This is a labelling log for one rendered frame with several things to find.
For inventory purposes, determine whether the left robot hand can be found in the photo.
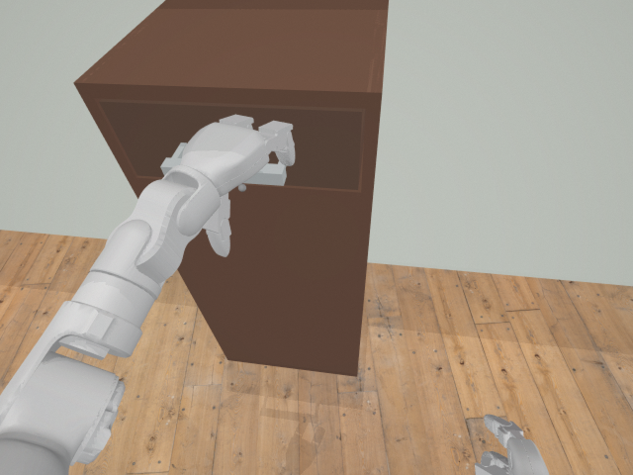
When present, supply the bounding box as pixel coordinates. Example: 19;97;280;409
180;115;295;257

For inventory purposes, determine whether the right robot hand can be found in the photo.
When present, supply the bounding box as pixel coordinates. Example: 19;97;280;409
475;414;549;475

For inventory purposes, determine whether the robot left forearm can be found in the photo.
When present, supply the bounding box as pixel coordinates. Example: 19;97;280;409
0;165;221;425

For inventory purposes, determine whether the left robot upper arm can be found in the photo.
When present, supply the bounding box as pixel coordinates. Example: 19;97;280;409
0;351;126;475

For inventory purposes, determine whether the drawer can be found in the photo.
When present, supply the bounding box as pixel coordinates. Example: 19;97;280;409
99;99;366;190

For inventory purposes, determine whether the handle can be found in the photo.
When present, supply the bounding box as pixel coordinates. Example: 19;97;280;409
160;142;287;186

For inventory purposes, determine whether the cabinet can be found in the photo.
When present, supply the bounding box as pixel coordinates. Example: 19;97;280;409
73;0;389;377

